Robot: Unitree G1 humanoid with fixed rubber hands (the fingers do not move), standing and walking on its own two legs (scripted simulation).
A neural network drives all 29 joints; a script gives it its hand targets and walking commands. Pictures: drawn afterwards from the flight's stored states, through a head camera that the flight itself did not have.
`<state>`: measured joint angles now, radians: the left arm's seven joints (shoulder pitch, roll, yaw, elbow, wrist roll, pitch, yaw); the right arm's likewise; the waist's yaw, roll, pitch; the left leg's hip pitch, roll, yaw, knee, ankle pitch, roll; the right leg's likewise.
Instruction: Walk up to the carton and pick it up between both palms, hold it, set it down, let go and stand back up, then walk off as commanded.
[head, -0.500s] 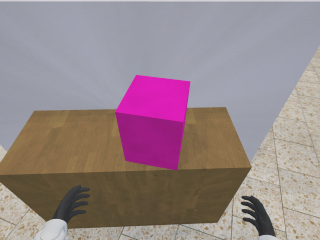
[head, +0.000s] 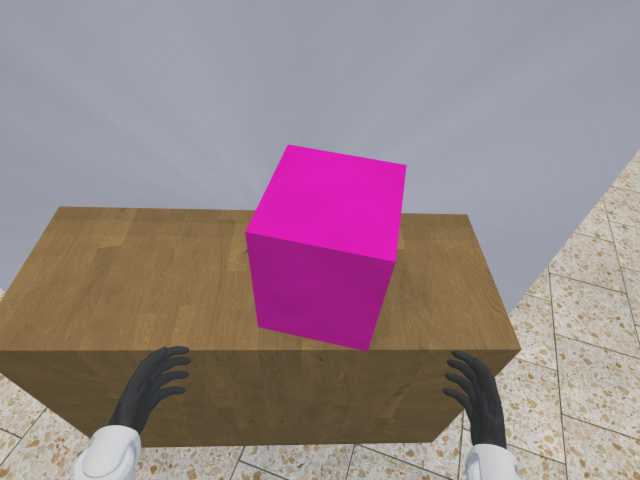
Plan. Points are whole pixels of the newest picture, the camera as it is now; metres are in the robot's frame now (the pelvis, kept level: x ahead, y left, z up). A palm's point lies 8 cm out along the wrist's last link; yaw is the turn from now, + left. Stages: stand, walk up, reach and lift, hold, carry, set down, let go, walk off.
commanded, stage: reach and lift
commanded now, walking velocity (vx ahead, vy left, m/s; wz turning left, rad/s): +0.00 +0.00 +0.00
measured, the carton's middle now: (328, 250) +0.48 +0.00 -0.03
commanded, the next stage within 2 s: none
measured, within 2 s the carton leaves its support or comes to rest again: neither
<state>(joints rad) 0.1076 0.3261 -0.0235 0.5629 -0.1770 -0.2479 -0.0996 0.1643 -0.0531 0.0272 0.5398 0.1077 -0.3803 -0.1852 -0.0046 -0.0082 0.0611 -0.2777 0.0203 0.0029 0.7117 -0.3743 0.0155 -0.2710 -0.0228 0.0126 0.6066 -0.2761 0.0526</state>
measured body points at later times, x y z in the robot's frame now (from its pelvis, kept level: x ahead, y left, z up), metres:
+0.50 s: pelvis +0.03 +0.01 +0.01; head +0.05 +0.04 +0.45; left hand +0.27 +0.24 -0.01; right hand +0.24 -0.19 -0.02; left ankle +0.01 +0.10 -0.72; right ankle +0.03 -0.16 -0.72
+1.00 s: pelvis +0.01 +0.01 +0.01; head +0.02 +0.03 +0.46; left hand +0.35 +0.21 +0.06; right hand +0.32 -0.19 +0.04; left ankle +0.01 +0.10 -0.72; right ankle +0.03 -0.16 -0.72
